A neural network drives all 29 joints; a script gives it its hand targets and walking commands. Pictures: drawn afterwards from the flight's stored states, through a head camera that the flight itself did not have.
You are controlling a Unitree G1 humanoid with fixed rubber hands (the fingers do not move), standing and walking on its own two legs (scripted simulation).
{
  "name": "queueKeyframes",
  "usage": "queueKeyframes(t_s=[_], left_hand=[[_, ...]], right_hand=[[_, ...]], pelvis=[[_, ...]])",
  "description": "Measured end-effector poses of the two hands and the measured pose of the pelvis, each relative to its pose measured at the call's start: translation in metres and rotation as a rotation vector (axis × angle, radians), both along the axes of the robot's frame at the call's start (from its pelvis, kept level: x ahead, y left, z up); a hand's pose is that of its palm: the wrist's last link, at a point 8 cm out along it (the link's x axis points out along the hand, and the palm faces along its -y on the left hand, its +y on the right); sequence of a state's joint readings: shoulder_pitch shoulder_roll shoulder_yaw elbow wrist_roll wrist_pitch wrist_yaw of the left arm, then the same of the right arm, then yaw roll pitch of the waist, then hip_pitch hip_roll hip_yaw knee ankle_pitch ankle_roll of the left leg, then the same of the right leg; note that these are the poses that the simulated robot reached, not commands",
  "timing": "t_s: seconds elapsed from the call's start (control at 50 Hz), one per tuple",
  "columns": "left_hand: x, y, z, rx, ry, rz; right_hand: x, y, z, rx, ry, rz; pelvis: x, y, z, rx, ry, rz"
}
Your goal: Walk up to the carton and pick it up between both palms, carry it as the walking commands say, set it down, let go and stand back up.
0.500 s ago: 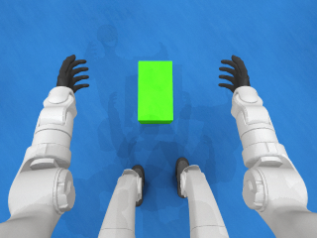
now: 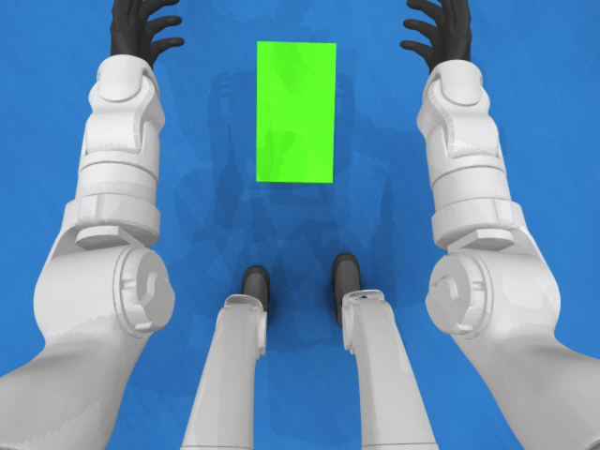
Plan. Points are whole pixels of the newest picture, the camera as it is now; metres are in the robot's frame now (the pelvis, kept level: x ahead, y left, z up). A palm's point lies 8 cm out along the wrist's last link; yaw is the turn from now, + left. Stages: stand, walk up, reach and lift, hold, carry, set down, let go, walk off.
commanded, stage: reach and lift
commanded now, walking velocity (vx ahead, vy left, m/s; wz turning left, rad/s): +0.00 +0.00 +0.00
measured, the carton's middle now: (295, 120) +0.54 +0.00 -0.58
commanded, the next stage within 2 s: none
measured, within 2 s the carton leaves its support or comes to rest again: neither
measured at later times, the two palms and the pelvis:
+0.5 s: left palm (176, 97) +0.52 +0.18 -0.26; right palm (404, 98) +0.52 -0.15 -0.27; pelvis -0.02 -0.01 -0.13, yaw +1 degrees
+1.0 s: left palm (206, 119) +0.52 +0.17 -0.41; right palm (380, 119) +0.52 -0.15 -0.42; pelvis -0.05 -0.01 -0.25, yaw +1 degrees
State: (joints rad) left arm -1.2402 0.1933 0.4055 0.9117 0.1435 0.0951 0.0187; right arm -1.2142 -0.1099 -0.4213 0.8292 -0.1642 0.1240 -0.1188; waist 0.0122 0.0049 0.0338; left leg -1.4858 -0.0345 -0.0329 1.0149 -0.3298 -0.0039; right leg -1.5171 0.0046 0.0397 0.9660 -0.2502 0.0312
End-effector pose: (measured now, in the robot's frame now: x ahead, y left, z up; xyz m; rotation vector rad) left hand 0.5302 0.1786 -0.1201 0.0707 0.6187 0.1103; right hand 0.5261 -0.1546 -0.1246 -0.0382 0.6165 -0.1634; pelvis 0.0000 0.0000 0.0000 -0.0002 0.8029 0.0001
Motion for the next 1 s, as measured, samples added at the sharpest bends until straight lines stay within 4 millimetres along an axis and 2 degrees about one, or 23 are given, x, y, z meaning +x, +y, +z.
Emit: queueKeyframes(t_s=[0.1,0.18,0.34,0.6,0.78,1.0], left_hand=[[-0.007,0.002,-0.016,0.001,0.024,0.005],[-0.012,0.003,-0.036,-0.002,0.046,0.007],[-0.010,0.004,-0.090,0.007,0.044,0.017],[-0.010,0.000,-0.173,0.003,0.043,0.028],[-0.010,-0.004,-0.225,-0.012,0.062,0.025],[-0.014,-0.006,-0.294,-0.015,0.091,0.013]], right_hand=[[-0.007,-0.001,-0.016,0.004,0.022,-0.004],[-0.011,0.001,-0.037,0.011,0.046,0.001],[-0.007,0.005,-0.090,0.015,0.044,0.004],[-0.008,0.000,-0.173,0.011,0.041,0.004],[-0.008,0.001,-0.224,0.014,0.060,0.017],[-0.011,0.001,-0.291,0.017,0.096,0.027]], pelvis=[[0.003,0.000,-0.006,-0.002,0.030,0.011],[0.001,-0.001,-0.021,-0.003,0.048,0.017],[-0.010,-0.004,-0.074,-0.007,0.071,0.026],[-0.030,-0.010,-0.162,-0.003,0.046,0.027],[-0.042,-0.011,-0.206,0.000,0.004,0.030],[-0.049,-0.010,-0.249,-0.008,-0.062,0.032]])
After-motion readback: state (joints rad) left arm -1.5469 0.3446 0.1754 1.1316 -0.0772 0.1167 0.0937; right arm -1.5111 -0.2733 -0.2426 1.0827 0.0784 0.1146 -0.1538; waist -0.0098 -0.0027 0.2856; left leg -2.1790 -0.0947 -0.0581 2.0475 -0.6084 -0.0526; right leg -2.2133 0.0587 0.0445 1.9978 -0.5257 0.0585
